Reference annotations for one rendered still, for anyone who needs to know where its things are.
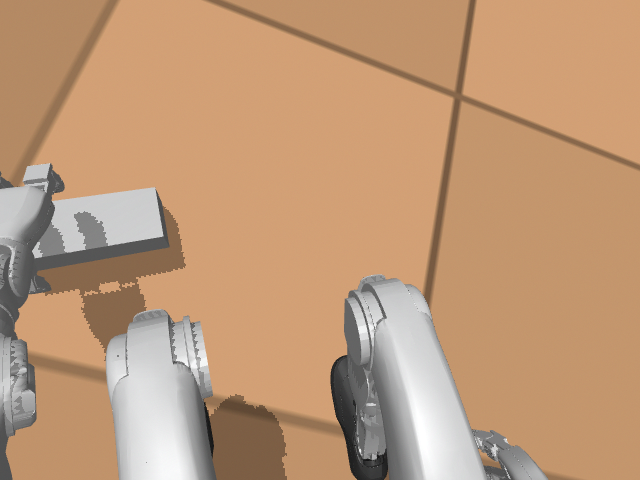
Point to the right robot hand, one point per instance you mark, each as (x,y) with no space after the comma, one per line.
(516,464)

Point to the left robot arm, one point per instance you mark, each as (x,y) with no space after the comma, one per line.
(17,376)

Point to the left robot hand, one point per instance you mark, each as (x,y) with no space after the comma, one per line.
(26,211)

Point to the right robot foot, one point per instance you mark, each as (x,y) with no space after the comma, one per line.
(345,410)

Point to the carton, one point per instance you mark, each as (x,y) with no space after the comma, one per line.
(102,226)

